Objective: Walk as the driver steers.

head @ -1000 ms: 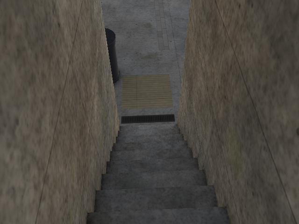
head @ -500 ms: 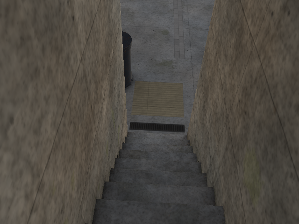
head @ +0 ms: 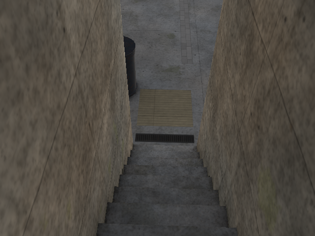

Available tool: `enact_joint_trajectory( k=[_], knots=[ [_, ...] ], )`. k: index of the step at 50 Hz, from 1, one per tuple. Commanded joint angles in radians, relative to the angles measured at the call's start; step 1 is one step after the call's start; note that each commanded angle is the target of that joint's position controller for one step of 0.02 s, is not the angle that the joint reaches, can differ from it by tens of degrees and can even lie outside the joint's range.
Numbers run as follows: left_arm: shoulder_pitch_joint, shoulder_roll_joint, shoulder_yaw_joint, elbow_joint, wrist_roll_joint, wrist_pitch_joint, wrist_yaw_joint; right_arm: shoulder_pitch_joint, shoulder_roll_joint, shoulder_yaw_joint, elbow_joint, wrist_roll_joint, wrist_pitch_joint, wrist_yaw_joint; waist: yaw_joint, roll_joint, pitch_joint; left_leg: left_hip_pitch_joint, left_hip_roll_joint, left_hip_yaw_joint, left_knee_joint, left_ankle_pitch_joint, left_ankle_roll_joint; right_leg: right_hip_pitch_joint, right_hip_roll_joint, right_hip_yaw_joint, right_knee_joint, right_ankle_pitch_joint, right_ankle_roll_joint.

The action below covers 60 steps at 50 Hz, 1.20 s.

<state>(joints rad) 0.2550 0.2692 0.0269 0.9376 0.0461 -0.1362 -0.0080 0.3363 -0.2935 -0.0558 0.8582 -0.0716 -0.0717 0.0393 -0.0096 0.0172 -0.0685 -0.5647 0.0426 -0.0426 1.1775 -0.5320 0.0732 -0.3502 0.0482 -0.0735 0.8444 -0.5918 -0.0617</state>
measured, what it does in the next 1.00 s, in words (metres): goes down: left foot 0.20 m lower, then right foot 0.21 m lower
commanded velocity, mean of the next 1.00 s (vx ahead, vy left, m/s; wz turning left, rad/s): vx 0.47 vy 0.00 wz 0.00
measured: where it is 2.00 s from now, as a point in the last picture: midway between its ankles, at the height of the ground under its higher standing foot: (165, 206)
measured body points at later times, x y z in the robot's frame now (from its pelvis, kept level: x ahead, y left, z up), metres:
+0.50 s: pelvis +0.22 +0.02 -0.22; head +0.25 +0.01 +0.22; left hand +0.34 +0.25 -0.35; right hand +0.10 -0.18 -0.37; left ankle +0.15 +0.09 -0.90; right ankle +0.33 -0.13 -0.81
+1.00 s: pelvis +0.48 -0.04 -0.45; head +0.51 -0.03 +0.00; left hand +0.41 +0.16 -0.60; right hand +0.58 -0.27 -0.58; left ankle +0.65 +0.11 -1.10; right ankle +0.39 -0.12 -1.10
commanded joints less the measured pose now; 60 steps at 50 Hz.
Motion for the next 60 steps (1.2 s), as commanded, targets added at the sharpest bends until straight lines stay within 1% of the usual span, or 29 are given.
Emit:
enact_joint_trajectory(
  k=[1,2,5,9,11,13,14,15,17,18,21,24,26,27,29,31,32,34,35,36,38,39,42,44,51,54,57,58,60],
  knots=[
    [0.300,0.122,0.027,0.051,0.016,0.009,-0.012,-0.289,-0.001,0.022,-0.165,-0.006,-0.055,0.001,0.144,-0.031,0.095,-0.838,0.044,-0.095,0.244,0.113,-0.032,0.490,-0.378,0.635,-0.275,0.378,-0.296],
    [0.200,0.052,0.005,0.039,0.069,0.018,-0.020,-0.167,-0.003,0.032,-0.118,-0.030,-0.042,-0.002,0.064,0.009,0.078,-0.743,0.086,-0.119,0.233,0.264,-0.029,0.339,-0.344,0.502,-0.207,0.433,-0.259],
    [-0.034,-0.102,-0.058,-0.060,0.038,0.017,0.008,-0.061,-0.036,0.038,-0.049,-0.100,0.002,0.027,-0.008,-0.043,0.069,-0.398,0.108,-0.073,-0.050,0.777,-0.030,-0.121,-0.175,0.211,-0.121,0.370,-0.163],
    [0.037,0.147,-0.007,-0.060,0.053,-0.026,0.012,-0.098,-0.051,0.031,-0.066,-0.053,0.039,0.063,0.004,-0.052,0.079,0.356,-0.051,0.174,-0.268,0.895,-0.109,-0.607,-0.071,0.059,0.031,-0.048,-0.110],
    [0.025,0.126,-0.020,-0.067,0.056,-0.019,-0.024,0.090,-0.055,0.026,-0.009,-0.096,0.024,0.055,-0.075,-0.041,0.093,0.426,-0.064,0.167,-0.168,0.837,-0.110,-0.546,-0.131,0.116,0.262,0.068,-0.124],
    [0.058,0.150,0.001,-0.019,0.011,0.031,-0.039,0.052,-0.081,0.014,-0.031,-0.028,0.025,0.059,-0.032,0.014,0.130,0.196,0.011,0.127,-0.800,0.625,-0.051,-0.028,-0.150,0.275,0.487,0.172,-0.136],
    [0.071,0.226,0.031,0.017,0.047,0.023,-0.064,0.399,-0.101,-0.004,0.053,-0.078,0.003,0.052,-0.163,0.039,0.089,0.546,-0.039,0.225,-0.649,0.867,-0.013,-0.194,-0.119,0.263,0.820,0.369,-0.109],
    [0.142,0.133,0.023,0.060,0.027,0.026,-0.089,0.608,-0.101,-0.022,0.151,-0.089,-0.003,0.038,-0.224,0.320,0.077,0.684,0.006,0.082,-0.899,0.798,0.090,-0.364,0.057,0.190,1.329,-0.006,-0.083],
    [0.150,-0.036,-0.012,-0.059,0.016,0.038,-0.122,0.501,-0.165,-0.020,0.093,-0.064,-0.018,0.080,-0.044,0.104,-0.106,1.052,0.254,-0.325,-0.494,1.380,0.328,-1.030,0.079,0.168,1.531,-0.055,-0.034],
    [0.088,-0.037,-0.037,-0.145,-0.003,0.031,-0.108,0.365,-0.145,-0.022,0.106,-0.052,-0.025,0.073,-0.041,0.020,-0.075,1.004,0.394,-0.524,-0.570,0.764,0.352,-1.269,-0.047,0.262,1.374,0.104,-0.005],
    [0.034,-0.013,-0.057,-0.098,0.046,0.060,-0.049,0.088,0.232,0.105,0.119,-0.088,-0.056,0.047,0.071,-0.133,0.144,0.147,0.273,-0.379,-0.678,0.489,0.257,-1.026,-0.318,0.337,0.755,0.640,0.002],
    [0.114,0.045,-0.030,-0.008,0.068,0.084,-0.139,-0.061,-0.067,0.052,0.006,-0.037,-0.122,0.012,0.134,-0.027,0.055,-0.656,-0.010,0.002,-0.565,0.187,0.208,-0.057,-0.137,0.046,0.656,0.975,0.059],
    [-0.033,0.072,-0.029,-0.040,0.091,0.089,-0.119,0.184,0.018,0.080,0.096,-0.015,-0.113,-0.034,-0.020,0.021,0.051,-0.026,0.060,-0.099,-0.310,0.276,0.174,-0.547,-0.195,0.182,0.248,1.099,0.054],
    [-0.104,0.076,-0.044,-0.054,0.050,0.090,-0.099,0.226,0.037,0.082,0.086,0.007,-0.101,-0.056,-0.070,-0.091,0.051,0.028,0.024,-0.044,-0.232,0.160,0.116,-0.449,-0.193,0.147,-0.128,1.244,0.060],
    [-0.120,0.052,-0.058,-0.058,0.021,0.107,-0.096,0.229,-0.095,0.060,0.095,-0.019,-0.058,-0.019,-0.052,0.004,0.102,-0.101,0.066,-0.161,-0.252,0.057,0.168,-0.212,-0.125,0.078,-0.105,1.102,0.084],
    [0.047,0.062,-0.060,-0.015,0.075,0.106,-0.097,0.209,-0.101,0.057,0.100,-0.032,-0.046,0.009,0.005,0.047,0.130,-0.036,0.135,-0.264,-0.130,0.214,0.201,-0.187,-0.121,0.103,-0.002,1.036,0.077],
    [-0.079,0.097,-0.047,-0.064,0.053,0.100,-0.097,0.168,-0.066,0.038,0.077,0.019,-0.033,-0.017,-0.074,-0.077,0.148,0.267,0.110,-0.289,-0.052,0.195,0.167,-0.387,-0.175,0.162,-0.450,0.834,0.049],
    [0.335,0.124,-0.023,0.055,0.050,0.085,-0.077,0.137,-0.126,0.030,0.149,-0.092,-0.025,0.026,0.059,0.038,0.032,0.049,0.110,-0.264,0.278,0.492,0.144,0.213,-0.124,0.065,-0.214,1.026,0.011],
    [0.616,0.219,0.044,0.118,0.031,0.066,-0.067,0.135,-0.077,0.020,0.155,-0.052,-0.035,0.065,0.196,-0.305,-0.037,-0.102,-0.072,-0.056,0.776,0.420,0.083,0.489,-0.076,-0.041,-0.403,0.959,-0.094],
    [0.456,0.253,0.033,0.047,0.009,0.063,-0.085,0.294,0.043,0.041,0.150,-0.044,-0.026,0.106,0.029,-0.379,-0.232,-0.546,-0.140,0.059,1.038,-0.211,-0.002,0.867,-0.282,0.237,-0.114,1.406,-0.272],
    [0.463,0.174,0.037,0.071,0.093,0.066,-0.076,0.053,0.056,0.060,0.018,0.020,-0.022,0.076,0.120,-0.045,-0.077,-0.863,-0.055,-0.014,1.001,-0.024,0.033,0.715,-0.345,0.369,-0.221,0.845,-0.222],
    [0.409,0.148,0.030,0.096,0.060,0.061,-0.076,0.092,0.080,0.067,-0.027,0.034,-0.018,0.062,0.042,-0.070,0.030,-0.947,0.034,-0.117,0.973,0.153,0.021,0.464,-0.469,0.629,-0.310,0.392,-0.306],
    [0.202,-0.136,-0.065,0.088,0.049,0.003,-0.040,0.149,0.087,0.081,0.028,-0.008,0.014,0.047,-0.058,0.115,0.174,-0.685,0.173,-0.132,0.321,0.730,-0.003,-0.197,-0.341,0.396,-0.359,0.490,-0.269],
    [0.057,-0.011,-0.054,0.030,0.062,-0.041,-0.013,0.063,0.055,0.066,0.047,-0.040,0.012,0.084,-0.086,-0.060,0.112,-0.162,0.112,-0.003,0.223,0.940,-0.032,-0.609,-0.093,0.151,-0.259,0.349,-0.202],
    [0.237,0.135,-0.028,0.044,0.006,-0.002,0.005,-0.147,-0.037,0.057,-0.003,-0.036,0.031,0.061,0.048,-0.054,0.126,-0.029,-0.009,0.081,-0.453,0.879,-0.099,-0.284,-0.163,0.279,0.118,0.199,-0.193],
    [0.286,0.119,-0.011,0.064,0.007,0.042,0.005,-0.220,0.002,0.079,-0.035,-0.015,0.025,0.051,0.122,-0.009,0.131,-0.148,0.053,0.019,-0.810,0.730,-0.057,0.090,-0.218,0.509,0.240,0.408,-0.222],
    [0.215,0.076,-0.011,0.106,0.043,0.048,-0.117,0.593,-0.160,-0.023,0.182,-0.002,-0.003,0.028,-0.207,0.226,-0.124,0.888,0.102,0.051,-0.671,1.165,0.149,-0.425,0.017,0.221,1.192,0.405,-0.089],
    [0.330,-0.029,-0.015,0.067,0.022,0.045,-0.135,0.427,-0.219,-0.024,0.131,0.025,-0.006,0.054,-0.020,0.319,-0.222,1.140,0.256,-0.156,-0.483,1.498,0.300,-0.865,0.071,0.080,1.421,-0.180,-0.017],
    [0.156,-0.056,-0.046,-0.091,0.004,0.053,-0.106,0.323,-0.152,-0.021,0.145,-0.074,-0.010,0.028,-0.066,0.047,-0.118,0.949,0.328,-0.336,-0.597,0.568,0.271,-1.147,-0.058,0.179,1.364,0.110,-0.026]
  ],
)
